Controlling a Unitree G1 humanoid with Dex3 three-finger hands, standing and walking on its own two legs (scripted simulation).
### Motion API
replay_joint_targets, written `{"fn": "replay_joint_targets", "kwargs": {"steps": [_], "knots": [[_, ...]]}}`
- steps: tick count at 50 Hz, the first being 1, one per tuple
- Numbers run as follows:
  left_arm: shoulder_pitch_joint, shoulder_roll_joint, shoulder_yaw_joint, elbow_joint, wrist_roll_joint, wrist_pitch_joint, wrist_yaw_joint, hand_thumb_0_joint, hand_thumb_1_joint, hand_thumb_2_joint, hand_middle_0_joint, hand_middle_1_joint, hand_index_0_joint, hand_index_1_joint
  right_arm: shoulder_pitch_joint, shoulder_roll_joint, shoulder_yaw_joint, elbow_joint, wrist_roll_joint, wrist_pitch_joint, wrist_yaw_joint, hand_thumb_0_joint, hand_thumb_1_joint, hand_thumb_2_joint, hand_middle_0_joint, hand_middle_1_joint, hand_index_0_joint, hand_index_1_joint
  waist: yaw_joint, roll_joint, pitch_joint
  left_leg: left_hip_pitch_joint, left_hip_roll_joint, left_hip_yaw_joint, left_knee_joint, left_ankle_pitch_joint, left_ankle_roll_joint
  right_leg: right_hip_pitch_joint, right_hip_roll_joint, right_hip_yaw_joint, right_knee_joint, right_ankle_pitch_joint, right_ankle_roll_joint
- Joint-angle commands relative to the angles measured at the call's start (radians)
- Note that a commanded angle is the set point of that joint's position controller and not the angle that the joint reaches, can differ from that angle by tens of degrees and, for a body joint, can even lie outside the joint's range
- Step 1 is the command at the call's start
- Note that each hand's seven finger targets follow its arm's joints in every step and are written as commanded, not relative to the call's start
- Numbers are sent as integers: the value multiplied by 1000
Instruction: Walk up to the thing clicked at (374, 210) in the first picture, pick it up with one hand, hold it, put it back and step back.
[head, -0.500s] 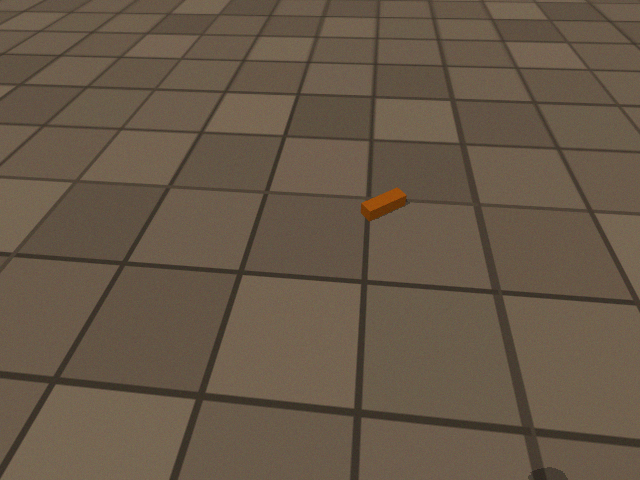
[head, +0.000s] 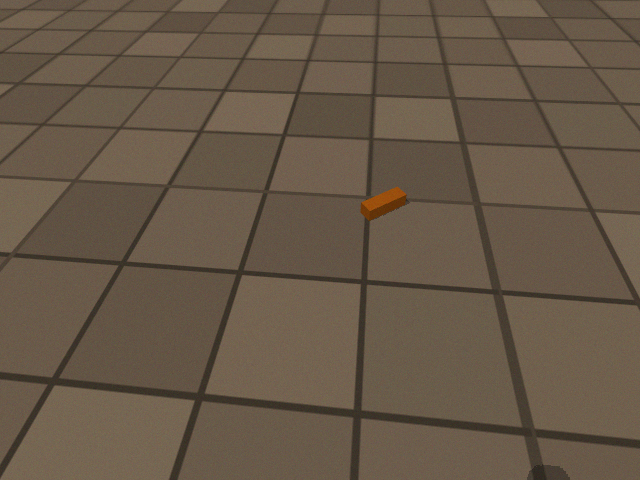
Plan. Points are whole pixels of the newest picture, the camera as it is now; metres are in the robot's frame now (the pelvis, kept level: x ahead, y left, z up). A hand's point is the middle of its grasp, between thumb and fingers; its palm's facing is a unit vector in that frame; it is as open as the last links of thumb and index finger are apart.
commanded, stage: stand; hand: left
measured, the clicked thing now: (383, 203) +1.40 -0.22 -0.75
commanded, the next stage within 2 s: walk up in 0.62 s
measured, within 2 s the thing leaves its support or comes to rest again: neither
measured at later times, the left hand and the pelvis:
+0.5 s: hand out of the picture +0.08 +0.25 -0.16, palm faces -0.02 -0.94 -0.34, open 7.4 cm; pelvis +0.00 +0.00 +0.00, yaw +0 degrees
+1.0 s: hand out of the picture +0.16 +0.21 -0.15, palm faces +0.13 -0.91 -0.39, open 7.4 cm; pelvis +0.08 -0.10 -0.03, yaw +9 degrees
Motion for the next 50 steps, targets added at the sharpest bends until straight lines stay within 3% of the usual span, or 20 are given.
{"fn": "replay_joint_targets", "kwargs": {"steps": [1, 11, 22, 30, 31, 32, 33, 34, 35, 37, 39, 41, 42, 44, 45, 46, 47, 48, 49, 50], "knots": [[-43, 209, 35, -58, -3, -20, 10, 0, 900, 900, -200, -300, -200, -300, -40, -211, -36, -54, -3, -24, -16, 0, -900, -900, 200, 300, 200, 300, 2, -2, -68, 1, 106, -76, -42, 164, 39, 3, -131, 109, -56, 183, -21], [-38, 213, 36, -61, -2, -23, 13, 0, 900, 900, -200, -300, -200, -300, -39, -219, -39, -62, -3, -24, -16, 0, -900, -900, 200, 300, 200, 300, 1, 8, -82, 22, 111, -73, -36, 195, 43, 17, -134, 105, -53, 218, -19], [-36, 211, 36, -59, 0, -20, 11, 0, 900, 900, -200, -300, -200, -300, -41, -217, -39, -62, -4, -23, -15, 0, -900, -900, 200, 300, 200, 300, 4, 8, -65, 8, 109, -79, -51, 148, 41, 3, -129, 105, -64, 153, -18], [-34, 221, 37, -60, -3, -23, 12, 0, 900, 900, -200, -300, -200, -300, -30, -213, -39, -62, -3, -25, -14, 0, -900, -900, 200, 300, 200, 300, -1, 9, -71, 17, 111, -75, -51, 172, 39, 16, -134, 109, -58, 197, -22], [-62, 359, 161, -160, 50, -12, -40, 0, 900, 900, -200, -300, -200, -300, 163, -350, -121, -95, -4, -47, -13, 0, -900, -900, 200, 300, 200, 300, -11, -120, -133, -77, 121, -166, 38, -265, 121, 29, -87, 36, 81, -342, -45], [-85, 345, 163, -180, 64, 1, -61, 0, 900, 900, -200, -300, -200, -300, 162, -391, -141, -91, -13, -53, -10, 0, -900, -900, 200, 300, 200, 300, -8, -45, -41, -138, 157, -242, -2, -435, 134, -103, -86, 44, 152, -477, -55], [-97, 298, 159, -223, 68, 8, -82, 0, 900, 900, -200, -300, -200, -300, 148, -406, -156, -114, -20, -61, -8, 0, -900, -900, 200, 300, 200, 300, -4, 42, 9, -107, 209, -354, -28, -518, 175, -275, -76, 60, 261, -434, -52], [-122, 262, 160, -257, 70, 15, -99, 0, 900, 900, -200, -300, -200, -300, 165, -414, -168, -141, -28, -68, -10, 0, -900, -900, 200, 300, 200, 300, -18, 114, 49, -100, 287, -526, -84, -561, 228, -402, -49, 86, 433, -328, -38], [-160, 244, 167, -289, 71, 19, -108, 0, 900, 900, -200, -300, -200, -300, 187, -409, -173, -162, -31, -82, -16, 0, -900, -900, 200, 300, 200, 300, -28, 117, 74, -60, 346, -615, -120, -539, 273, -516, -81, 150, 529, -280, -26], [-118, 254, 170, -305, 63, 14, -118, 0, 900, 900, -200, -300, -200, -300, 198, -392, -165, -186, -23, -100, -26, 0, -900, -900, 200, 300, 200, 300, -2, 101, -23, 51, 312, -562, -116, -531, 260, -569, -102, 172, 604, -267, -18], [-106, 259, 169, -327, 58, 10, -128, 0, 900, 900, -200, -300, -200, -300, 169, -383, -168, -216, -29, -101, -29, 0, -900, -900, 200, 300, 200, 300, 13, 149, -32, 34, 282, -476, -89, -459, 241, -531, -110, 168, 530, -314, -8], [-139, 265, 174, -342, 61, 12, -136, 0, 900, 900, -200, -300, -200, -300, 187, -392, -168, -226, -43, -99, -26, 0, -900, -900, 200, 300, 200, 300, -5, 164, 15, -95, 230, -393, -89, -419, 234, -441, -83, 106, 474, -306, 6], [-122, 261, 175, -348, 58, 15, -138, 0, 900, 900, -200, -300, -200, -300, 174, -407, -172, -232, -44, -99, -26, 0, -900, -900, 200, 300, 200, 300, 12, 196, 18, -142, 232, -376, -85, -397, 227, -378, -86, 97, 441, -292, 4], [-62, 261, 178, -336, 52, 13, -136, 0, 900, 900, -200, -300, -200, -300, 146, -403, -168, -246, -47, -96, -21, 0, -900, -900, 200, 300, 200, 300, 39, 197, 6, -234, 176, -301, -48, -347, 201, -229, -51, 26, 365, -263, 10], [35, 254, 181, -316, 49, 13, -132, 0, 900, 900, -200, -300, -200, -300, 88, -396, -165, -262, -46, -92, -22, 0, -900, -900, 200, 300, 200, 300, 103, 191, -30, -293, 143, -238, 25, -323, 176, -85, -44, -8, 278, -196, 6], [194, 275, 195, -269, 49, 7, -120, 0, 900, 900, -200, -300, -200, -300, 22, -361, -153, -285, -46, -86, -25, 0, -900, -900, 200, 300, 200, 300, 200, 101, -77, -448, 86, -155, 205, -312, 144, 163, -19, -56, 178, -119, 1], [350, 370, 228, -232, 64, -5, -103, 0, 900, 900, -200, -300, -200, -300, 55, -253, -118, -297, -45, -84, -30, 0, -900, -900, 200, 300, 200, 300, 272, -219, -133, -654, -36, -42, 601, -342, 103, 377, -85, 90, 57, -288, -7], [286, 470, 236, -281, 72, -11, -95, 0, 900, 900, -200, -300, -200, -300, 72, -210, -97, -329, -16, -88, -39, 0, -900, -900, 200, 300, 200, 300, 224, -432, -73, -824, -102, 46, 827, -425, 62, 271, -387, 567, -187, -632, -93], [144, 467, 220, -334, 54, -9, -96, 0, 900, 900, -200, -300, -200, -300, 85, -307, -118, -306, -21, -88, -48, 0, -900, -900, 200, 300, 200, 300, 147, -260, 7, -747, 28, -30, 898, -334, 69, 81, -459, 675, -252, -712, -176], [91, 425, 206, -357, 40, -11, -101, 0, 900, 900, -200, -300, -200, -300, 110, -340, -121, -269, -8, -94, -34, 0, -900, -900, 200, 300, 200, 300, 101, -134, 54, -697, 71, -32, 871, -254, 76, 17, -407, 535, -212, -610, -188]]}}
